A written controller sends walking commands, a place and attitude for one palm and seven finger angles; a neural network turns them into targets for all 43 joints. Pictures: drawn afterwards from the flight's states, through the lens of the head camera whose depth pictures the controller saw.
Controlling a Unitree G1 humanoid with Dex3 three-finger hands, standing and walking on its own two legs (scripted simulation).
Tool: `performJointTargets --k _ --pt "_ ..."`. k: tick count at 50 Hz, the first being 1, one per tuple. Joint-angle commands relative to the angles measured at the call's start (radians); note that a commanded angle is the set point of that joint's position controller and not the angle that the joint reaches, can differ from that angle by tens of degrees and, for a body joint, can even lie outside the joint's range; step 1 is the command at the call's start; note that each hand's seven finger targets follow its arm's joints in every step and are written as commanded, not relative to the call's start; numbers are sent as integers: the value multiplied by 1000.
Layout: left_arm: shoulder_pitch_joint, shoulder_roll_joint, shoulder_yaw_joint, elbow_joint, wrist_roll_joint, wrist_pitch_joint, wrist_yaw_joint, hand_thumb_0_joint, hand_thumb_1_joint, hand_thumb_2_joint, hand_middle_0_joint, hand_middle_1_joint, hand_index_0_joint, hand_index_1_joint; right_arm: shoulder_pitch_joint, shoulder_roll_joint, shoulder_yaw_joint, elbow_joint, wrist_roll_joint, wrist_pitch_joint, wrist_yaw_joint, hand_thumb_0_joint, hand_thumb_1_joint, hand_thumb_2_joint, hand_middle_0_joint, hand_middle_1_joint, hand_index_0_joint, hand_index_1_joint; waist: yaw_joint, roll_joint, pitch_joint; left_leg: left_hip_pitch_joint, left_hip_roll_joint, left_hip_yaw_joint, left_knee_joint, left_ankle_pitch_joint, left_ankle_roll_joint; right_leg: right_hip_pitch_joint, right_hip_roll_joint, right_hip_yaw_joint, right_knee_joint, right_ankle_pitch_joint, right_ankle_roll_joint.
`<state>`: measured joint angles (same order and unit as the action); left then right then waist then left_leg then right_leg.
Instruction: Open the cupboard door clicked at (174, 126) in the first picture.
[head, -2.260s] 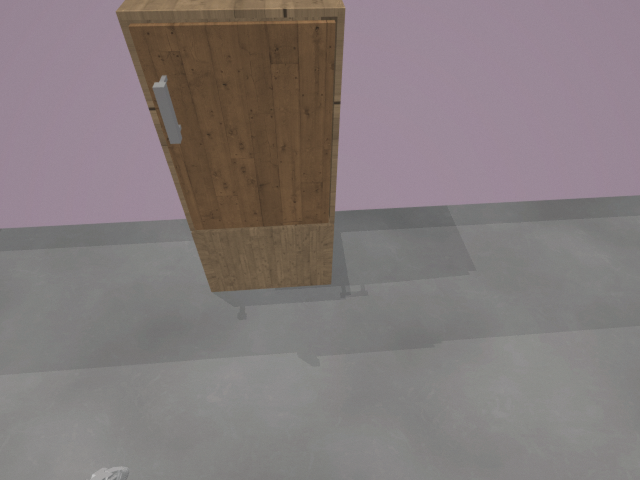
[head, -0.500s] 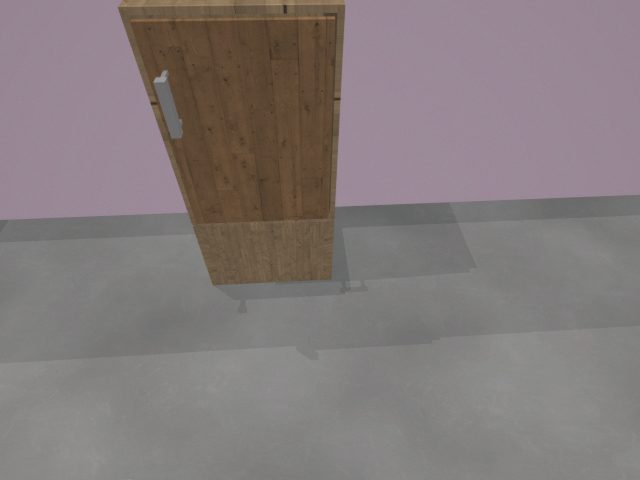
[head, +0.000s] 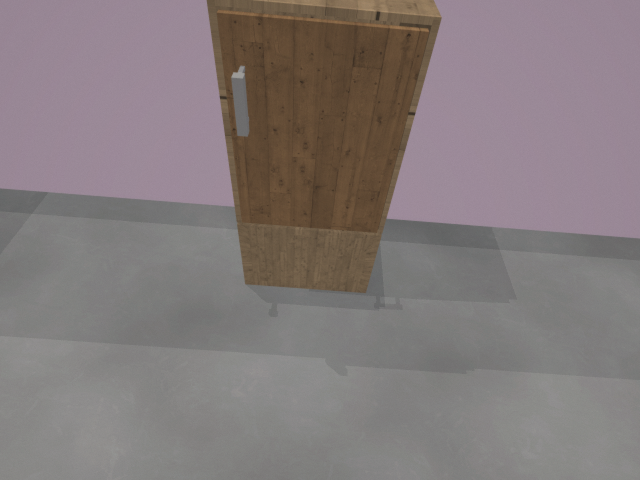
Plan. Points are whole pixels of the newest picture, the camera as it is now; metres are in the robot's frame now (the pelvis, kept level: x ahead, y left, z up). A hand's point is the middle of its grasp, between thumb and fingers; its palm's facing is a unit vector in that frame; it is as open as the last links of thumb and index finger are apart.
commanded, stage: take the last steps up to it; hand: left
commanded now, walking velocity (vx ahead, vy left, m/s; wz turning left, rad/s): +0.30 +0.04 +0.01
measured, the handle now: (242, 101) +0.85 +0.22 +0.02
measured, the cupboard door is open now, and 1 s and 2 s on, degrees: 0 0 0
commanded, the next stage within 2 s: come to a stop and stand still in 0.56 s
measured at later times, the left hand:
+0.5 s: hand (235, 380) +0.30 +0.15 -0.17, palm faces +0.02 -0.99 -0.17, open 7.4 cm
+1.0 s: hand (207, 390) +0.29 +0.19 -0.18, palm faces +0.06 -0.98 -0.19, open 7.4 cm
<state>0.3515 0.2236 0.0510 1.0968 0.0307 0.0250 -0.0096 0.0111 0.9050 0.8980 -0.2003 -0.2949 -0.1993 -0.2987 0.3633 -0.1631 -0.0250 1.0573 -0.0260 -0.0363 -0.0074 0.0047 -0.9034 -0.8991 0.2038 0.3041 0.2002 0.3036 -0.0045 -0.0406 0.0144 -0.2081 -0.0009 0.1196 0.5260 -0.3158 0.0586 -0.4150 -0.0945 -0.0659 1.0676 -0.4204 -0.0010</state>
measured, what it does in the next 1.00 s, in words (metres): walks ahead: right foot, then left foot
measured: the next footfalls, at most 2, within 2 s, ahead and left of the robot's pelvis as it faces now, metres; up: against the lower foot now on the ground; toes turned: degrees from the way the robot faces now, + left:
right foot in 0.42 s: +0.30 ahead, -0.11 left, +0.00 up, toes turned -8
left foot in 0.80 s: +0.40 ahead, +0.14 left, +0.00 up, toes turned +6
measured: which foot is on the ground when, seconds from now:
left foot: down 0.00-0.42, up 0.44-0.78, down 0.80-1.00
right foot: up 0.00-0.40, down 0.42-0.84, up 0.86-1.00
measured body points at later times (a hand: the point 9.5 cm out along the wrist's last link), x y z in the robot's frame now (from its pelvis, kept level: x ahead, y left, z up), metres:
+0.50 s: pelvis +0.19 -0.02 -0.02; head +0.21 -0.03 +0.43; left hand +0.30 +0.20 -0.15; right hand +0.08 -0.21 -0.17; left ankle +0.03 +0.08 -0.66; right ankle +0.26 -0.10 -0.74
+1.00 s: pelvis +0.29 +0.01 +0.00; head +0.33 +0.03 +0.45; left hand +0.28 +0.25 -0.16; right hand +0.41 -0.20 -0.14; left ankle +0.36 +0.13 -0.73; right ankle +0.24 -0.10 -0.68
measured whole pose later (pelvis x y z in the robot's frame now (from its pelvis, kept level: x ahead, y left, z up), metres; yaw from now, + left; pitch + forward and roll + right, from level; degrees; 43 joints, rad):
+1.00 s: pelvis +0.29 +0.01 +0.00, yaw -2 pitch -1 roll +0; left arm 0.28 0.17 0.05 1.04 0.01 0.04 0.03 0.01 0.91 0.90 -0.20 -0.29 -0.20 -0.30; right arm 0.06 -0.11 -0.02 1.00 -0.02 0.01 -0.04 0.00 -0.90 -0.90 0.21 0.30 0.20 0.30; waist 0.04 -0.03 0.11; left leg -0.32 0.08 0.12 0.51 -0.17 0.01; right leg -0.37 -0.01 -0.04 1.00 -0.54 0.03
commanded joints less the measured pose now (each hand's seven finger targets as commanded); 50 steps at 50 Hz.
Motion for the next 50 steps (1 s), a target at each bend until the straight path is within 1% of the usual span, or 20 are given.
performJointTargets --k 1,9,16,19,20,21,22,23,25,27,29,34,37,39,40,41,42,43,47,50 --pt "-47 11 1 -84 0 -44 -2 0 900 900 -200 -300 -200 -300 101 -116 -14 9 12 -39 -21 0 -900 -900 200 300 200 300 -2 124 60 115 243 -271 -357 158 118 -223 -36 16 52 135 14" --pt "-192 -15 5 -122 -5 -38 0 0 900 900 -200 -300 -200 -300 209 -63 -13 90 12 -52 -35 0 -900 -900 200 300 200 300 -26 103 133 224 257 -198 -351 423 132 -294 -34 -7 -142 210 27" --pt "-307 -41 9 -171 -8 -52 -3 0 900 900 -200 -300 -200 -300 245 -64 -15 122 0 -48 -39 0 -900 -900 200 300 200 300 -50 123 189 215 250 -147 -280 614 109 -174 22 -55 -343 177 -23" --pt "-82 -7 21 -116 -4 -69 5 0 900 900 -200 -300 -200 -300 196 -98 -23 118 8 -44 -39 0 -900 -900 200 300 200 300 57 96 58 194 223 -91 -12 921 69 142 101 -99 -466 208 -59" --pt "62 36 36 -75 1 -83 10 0 900 900 -200 -300 -200 -300 177 -100 -26 103 17 -45 -35 0 -900 -900 200 300 200 300 119 54 -26 64 184 -69 198 815 34 384 57 -36 -521 286 -87" --pt "203 138 61 -44 6 -97 23 0 900 900 -200 -300 -200 -300 203 -59 -22 75 29 -52 -22 0 -900 -900 200 300 200 300 147 -117 -165 -182 53 -8 523 375 -13 634 -217 335 -586 391 -195" --pt "227 193 68 -35 -16 -95 28 0 900 900 -200 -300 -200 -300 201 -42 -24 49 29 -48 -20 0 -900 -900 200 300 200 300 108 -138 -189 -305 -28 -47 817 -219 -26 622 -407 606 -730 522 -297" --pt "123 175 64 -59 -21 -87 30 0 900 900 -200 -300 -200 -300 119 -36 -32 38 23 -35 -17 0 -900 -900 200 300 200 300 104 -51 -116 -324 41 -137 864 -183 -16 466 -380 551 -781 316 -285" --pt "-23 54 27 -88 -15 -90 34 0 900 900 -200 -300 -200 -300 43 -6 -28 19 5 -13 -6 0 -900 -900 200 300 200 300 37 5 72 -333 114 -147 806 -41 -25 179 -281 346 -839 214 -203" --pt "-58 4 8 -87 -9 -100 37 0 900 900 -200 -300 -200 -300 99 18 -24 38 -1 11 -1 0 -900 -900 200 300 200 300 -20 -24 66 -267 128 -124 701 14 -47 85 -211 185 -867 296 -160" --pt "-59 -3 14 -94 -3 -102 38 0 900 900 -200 -300 -200 -300 109 23 -24 31 -4 25 1 0 -900 -900 200 300 200 300 -40 -46 44 -230 136 -91 580 19 -69 49 -187 101 -862 360 -156" --pt "-27 46 13 -69 -5 -96 29 0 900 900 -200 -300 -200 -300 -32 12 -13 -25 4 16 12 0 -900 -900 200 300 200 300 -1 -61 29 -203 104 -36 253 62 -89 153 -156 68 -817 517 -158" --pt "-32 49 2 -55 -8 -70 39 0 900 900 -200 -300 -200 -300 -60 -2 0 -18 14 12 -4 0 -900 -900 200 300 200 300 -1 -92 -13 -64 65 -39 54 148 -91 211 -101 20 -705 682 -115" --pt "-2 31 -6 -51 -16 -51 47 0 900 900 -200 -300 -200 -300 -38 -65 -9 -3 14 6 -13 0 -900 -900 200 300 200 300 -6 10 -42 99 115 -75 -81 500 -78 170 -48 10 -585 550 -50" --pt "33 16 -10 -57 -20 -39 54 0 900 900 -200 -300 -200 -300 -39 -117 -20 -16 14 5 -18 0 -900 -900 200 300 200 300 1 116 -51 155 224 -152 -66 780 -31 116 -16 -7 -550 372 -12" --pt "60 3 -12 -62 -18 -29 60 0 900 900 -200 -300 -200 -300 -43 -156 -29 -25 15 17 -23 0 -900 -900 200 300 200 300 1 160 -34 150 296 -192 -81 872 17 107 25 -17 -510 167 5" --pt "79 4 -14 -59 -21 -17 60 0 900 900 -200 -300 -200 -300 -82 -171 -31 -32 19 21 -32 0 -900 -900 200 300 200 300 15 292 -22 119 357 -245 -126 981 72 94 44 -32 -406 -24 27" --pt "58 26 -9 -63 -22 -6 59 0 900 900 -200 -300 -200 -300 -81 -174 -35 -31 16 27 -41 0 -900 -900 200 300 200 300 -6 320 -25 101 385 -281 -167 1024 111 79 53 -7 -254 -155 32" --pt "19 37 20 -93 -15 6 48 0 900 900 -200 -300 -200 -300 -158 -190 -59 -72 6 47 -51 0 -900 -900 200 300 200 300 -4 169 -89 161 373 -213 -109 942 146 -54 56 70 19 -140 29" --pt "-5 26 31 -122 -17 21 41 0 900 900 -200 -300 -200 -300 -192 -180 -66 -86 6 48 -48 0 -900 -900 200 300 200 300 -3 187 -123 105 355 -191 -133 748 130 -30 53 79 14 -97 39"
